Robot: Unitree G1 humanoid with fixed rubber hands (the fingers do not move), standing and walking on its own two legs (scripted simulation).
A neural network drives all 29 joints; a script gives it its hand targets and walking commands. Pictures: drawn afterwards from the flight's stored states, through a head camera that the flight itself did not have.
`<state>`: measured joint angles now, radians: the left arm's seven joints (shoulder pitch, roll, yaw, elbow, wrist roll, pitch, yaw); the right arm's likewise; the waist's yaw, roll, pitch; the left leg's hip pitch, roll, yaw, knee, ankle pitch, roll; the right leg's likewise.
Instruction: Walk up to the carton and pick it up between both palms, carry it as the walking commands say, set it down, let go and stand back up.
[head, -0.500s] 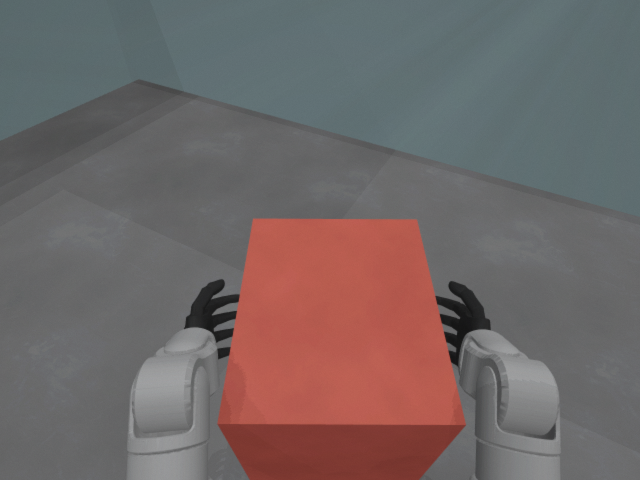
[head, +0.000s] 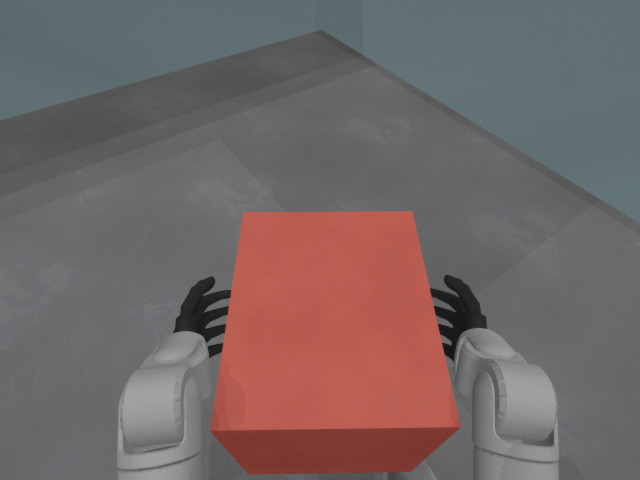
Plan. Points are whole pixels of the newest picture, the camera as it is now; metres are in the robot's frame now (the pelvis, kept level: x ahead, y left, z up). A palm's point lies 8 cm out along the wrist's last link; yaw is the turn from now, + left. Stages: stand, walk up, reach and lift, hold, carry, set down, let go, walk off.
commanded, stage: carry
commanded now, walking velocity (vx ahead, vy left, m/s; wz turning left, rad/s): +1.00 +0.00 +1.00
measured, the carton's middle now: (328, 345) +0.29 -0.02 -0.01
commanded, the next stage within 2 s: none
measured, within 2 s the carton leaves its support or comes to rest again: neither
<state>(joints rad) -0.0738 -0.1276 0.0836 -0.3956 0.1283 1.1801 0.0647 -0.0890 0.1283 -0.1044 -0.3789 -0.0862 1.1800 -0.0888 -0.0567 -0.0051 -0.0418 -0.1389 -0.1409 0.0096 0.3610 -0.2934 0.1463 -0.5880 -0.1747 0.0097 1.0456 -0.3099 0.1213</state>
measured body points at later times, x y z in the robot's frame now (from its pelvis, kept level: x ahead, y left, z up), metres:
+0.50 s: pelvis +0.42 +0.04 +0.00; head +0.45 +0.05 +0.45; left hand +0.55 +0.33 +0.07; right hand +0.74 +0.08 +0.07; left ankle +0.49 +0.17 -0.71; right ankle +0.37 -0.13 -0.74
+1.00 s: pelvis +0.64 +0.14 +0.00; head +0.63 +0.14 +0.45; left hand +0.80 +0.41 +0.08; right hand +0.95 +0.14 +0.08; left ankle +0.55 +0.20 -0.74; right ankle +0.69 +0.07 -0.74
